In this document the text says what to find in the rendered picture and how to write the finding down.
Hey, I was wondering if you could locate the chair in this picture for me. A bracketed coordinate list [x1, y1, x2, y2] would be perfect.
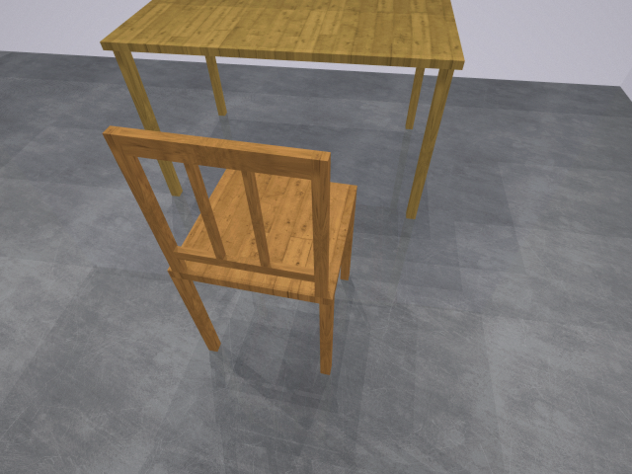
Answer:
[103, 125, 357, 375]

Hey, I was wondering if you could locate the table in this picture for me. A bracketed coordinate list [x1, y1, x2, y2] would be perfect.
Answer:
[100, 0, 465, 219]

